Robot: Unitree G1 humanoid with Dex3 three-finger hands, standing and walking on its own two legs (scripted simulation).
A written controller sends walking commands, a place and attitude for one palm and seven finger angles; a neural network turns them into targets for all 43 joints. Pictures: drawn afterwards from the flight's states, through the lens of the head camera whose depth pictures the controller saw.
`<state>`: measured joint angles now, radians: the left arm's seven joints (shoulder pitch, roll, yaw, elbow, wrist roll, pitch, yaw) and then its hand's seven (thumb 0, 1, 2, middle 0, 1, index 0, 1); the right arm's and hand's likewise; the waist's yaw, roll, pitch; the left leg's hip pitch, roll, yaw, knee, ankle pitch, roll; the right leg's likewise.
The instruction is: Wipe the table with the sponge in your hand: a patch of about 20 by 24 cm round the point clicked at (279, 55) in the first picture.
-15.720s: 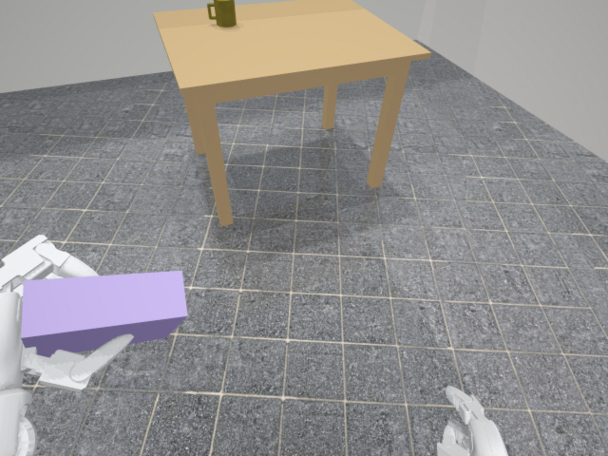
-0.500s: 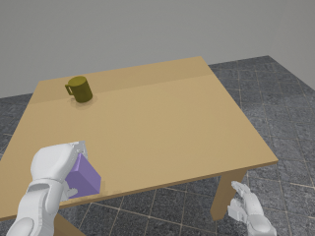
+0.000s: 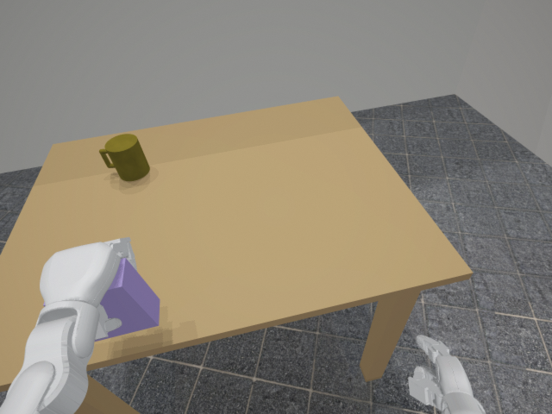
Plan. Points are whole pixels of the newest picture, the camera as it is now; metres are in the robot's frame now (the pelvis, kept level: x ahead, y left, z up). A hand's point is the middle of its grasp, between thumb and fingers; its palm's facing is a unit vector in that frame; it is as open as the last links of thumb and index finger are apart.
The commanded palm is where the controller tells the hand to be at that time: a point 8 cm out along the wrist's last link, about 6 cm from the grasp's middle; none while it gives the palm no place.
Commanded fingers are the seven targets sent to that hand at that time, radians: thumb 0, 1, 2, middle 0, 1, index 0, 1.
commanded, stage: move the sponge above the wiping area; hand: left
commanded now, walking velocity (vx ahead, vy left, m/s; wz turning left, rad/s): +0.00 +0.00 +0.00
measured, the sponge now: (116, 308) +0.23 +0.30 +0.03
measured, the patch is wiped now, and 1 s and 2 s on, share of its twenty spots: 0.00 0.00 0.00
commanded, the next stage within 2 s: none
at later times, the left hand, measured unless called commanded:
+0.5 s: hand (99, 280) +0.25 +0.32 +0.06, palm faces +0.00 -0.06 -1.00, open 9.3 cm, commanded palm +0.23 +0.30 +0.12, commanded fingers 0.00 0.10 1.30 -1.20 -1.60 -1.20 -1.60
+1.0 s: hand (100, 280) +0.26 +0.32 +0.06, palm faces -0.03 -0.09 -1.00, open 9.3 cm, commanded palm +0.23 +0.30 +0.11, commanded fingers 0.00 0.10 1.30 -1.20 -1.60 -1.20 -1.60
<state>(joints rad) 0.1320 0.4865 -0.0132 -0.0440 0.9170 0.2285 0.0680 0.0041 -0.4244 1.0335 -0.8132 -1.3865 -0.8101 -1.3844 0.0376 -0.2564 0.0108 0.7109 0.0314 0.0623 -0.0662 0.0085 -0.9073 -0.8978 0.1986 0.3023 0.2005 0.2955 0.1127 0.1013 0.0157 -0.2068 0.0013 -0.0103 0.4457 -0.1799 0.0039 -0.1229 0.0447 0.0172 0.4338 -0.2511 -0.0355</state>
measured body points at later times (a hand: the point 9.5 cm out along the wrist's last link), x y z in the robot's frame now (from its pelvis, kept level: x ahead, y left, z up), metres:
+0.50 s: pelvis +0.01 +0.00 +0.00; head +0.00 -0.03 +0.45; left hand +0.25 +0.32 +0.12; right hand +0.23 -0.21 -0.10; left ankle +0.04 +0.12 -0.74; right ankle -0.01 -0.10 -0.74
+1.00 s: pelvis +0.01 +0.01 +0.00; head +0.01 -0.03 +0.45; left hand +0.26 +0.32 +0.11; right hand +0.24 -0.20 -0.10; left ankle +0.04 +0.12 -0.74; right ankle -0.01 -0.10 -0.74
